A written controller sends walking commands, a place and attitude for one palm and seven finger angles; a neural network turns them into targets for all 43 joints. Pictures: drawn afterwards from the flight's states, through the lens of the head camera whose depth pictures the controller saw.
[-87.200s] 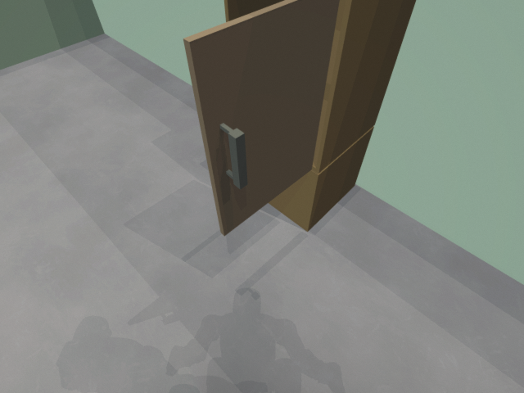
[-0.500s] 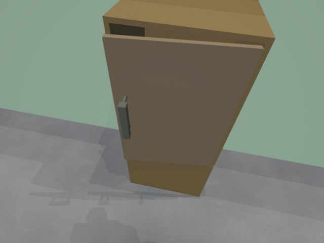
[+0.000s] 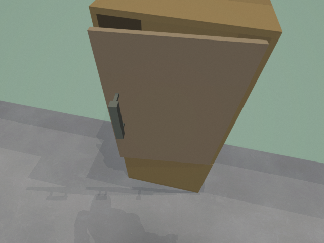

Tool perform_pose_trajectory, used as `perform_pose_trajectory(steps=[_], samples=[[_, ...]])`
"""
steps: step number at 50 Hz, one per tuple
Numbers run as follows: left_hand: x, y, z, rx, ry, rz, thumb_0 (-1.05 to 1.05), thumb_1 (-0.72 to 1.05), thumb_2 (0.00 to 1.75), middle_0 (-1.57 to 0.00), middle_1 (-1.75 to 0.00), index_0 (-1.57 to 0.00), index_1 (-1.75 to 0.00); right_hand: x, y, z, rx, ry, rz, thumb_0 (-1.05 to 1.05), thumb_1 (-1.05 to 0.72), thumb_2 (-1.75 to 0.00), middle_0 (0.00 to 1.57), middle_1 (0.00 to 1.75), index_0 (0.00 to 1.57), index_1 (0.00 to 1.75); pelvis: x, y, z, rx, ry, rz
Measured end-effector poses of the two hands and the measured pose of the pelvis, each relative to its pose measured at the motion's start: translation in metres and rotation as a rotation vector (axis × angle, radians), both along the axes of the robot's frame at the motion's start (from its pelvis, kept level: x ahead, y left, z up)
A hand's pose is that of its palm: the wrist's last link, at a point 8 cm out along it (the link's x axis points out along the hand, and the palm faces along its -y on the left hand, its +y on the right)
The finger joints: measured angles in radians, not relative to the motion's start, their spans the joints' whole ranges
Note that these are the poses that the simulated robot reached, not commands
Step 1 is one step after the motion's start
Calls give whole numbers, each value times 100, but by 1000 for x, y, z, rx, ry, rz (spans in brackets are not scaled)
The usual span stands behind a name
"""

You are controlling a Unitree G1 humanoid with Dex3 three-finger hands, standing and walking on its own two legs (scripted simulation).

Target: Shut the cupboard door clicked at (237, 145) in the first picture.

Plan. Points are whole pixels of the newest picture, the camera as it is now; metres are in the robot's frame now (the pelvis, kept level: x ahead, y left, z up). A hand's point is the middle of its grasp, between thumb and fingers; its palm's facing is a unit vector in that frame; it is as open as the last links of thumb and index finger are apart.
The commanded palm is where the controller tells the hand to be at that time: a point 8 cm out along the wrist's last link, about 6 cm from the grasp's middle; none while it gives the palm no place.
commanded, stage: come to a stop and stand still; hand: left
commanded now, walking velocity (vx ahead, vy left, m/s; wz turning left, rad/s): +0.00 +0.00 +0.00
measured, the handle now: (118, 116) +0.48 +0.18 -0.02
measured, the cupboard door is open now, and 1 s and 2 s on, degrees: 8 8 8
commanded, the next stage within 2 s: look again from close up in 0.54 s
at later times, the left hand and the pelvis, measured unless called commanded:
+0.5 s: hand out of the picture +0.00 +0.25 -0.16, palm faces -0.03 -0.96 -0.28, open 7.4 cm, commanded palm none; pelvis -0.04 +0.04 +0.00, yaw +0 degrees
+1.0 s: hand out of the picture +0.03 +0.23 -0.17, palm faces -0.05 -0.97 -0.25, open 7.4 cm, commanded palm none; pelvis -0.02 +0.02 +0.01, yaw -1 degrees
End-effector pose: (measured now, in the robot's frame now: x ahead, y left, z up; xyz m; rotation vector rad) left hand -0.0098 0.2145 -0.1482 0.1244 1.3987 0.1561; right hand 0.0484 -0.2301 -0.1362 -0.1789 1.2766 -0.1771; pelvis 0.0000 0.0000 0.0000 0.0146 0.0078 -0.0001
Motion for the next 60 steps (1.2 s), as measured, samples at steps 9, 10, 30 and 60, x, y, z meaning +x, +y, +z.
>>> perform_pose_trajectory(steps=[9, 10, 30, 60], samples=[[23, 43, 7, 70, -137, -67, 0, 91, 89, -20, -30, -20, -30, 0, 25, -1, 39, -127, 5, 0, -91, -90, 20, 30, 20, 30, -22, 22, -6, -27, -27, -8], [26, 48, 9, 77, -152, -68, 0, 91, 89, -20, -30, -20, -30, -3, 29, -2, 44, -128, 10, 0, -91, -90, 20, 30, 20, 30, -24, 24, -6, -27, -31, -6], [-11, 83, 20, 93, -40, -88, 0, 91, 89, -20, -30, -20, -30, -63, 20, 4, -1, 39, 19, 1, -90, -90, 20, 30, 21, 30, -36, 40, 4, -10, -1, -8], [61, 64, 24, 99, -133, -116, 0, 91, 89, -20, -30, -20, -30, 12, -9, 14, -32, -54, 51, 1, -90, -90, 20, 30, 21, 30, -7, 17, 8, -3, -6, -15]])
